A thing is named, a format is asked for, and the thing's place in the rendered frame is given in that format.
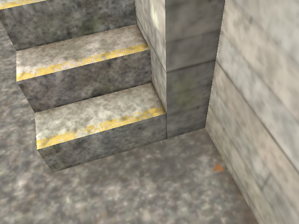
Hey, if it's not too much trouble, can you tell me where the stairs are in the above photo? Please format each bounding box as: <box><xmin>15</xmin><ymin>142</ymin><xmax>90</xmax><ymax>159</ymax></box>
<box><xmin>0</xmin><ymin>0</ymin><xmax>167</xmax><ymax>173</ymax></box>

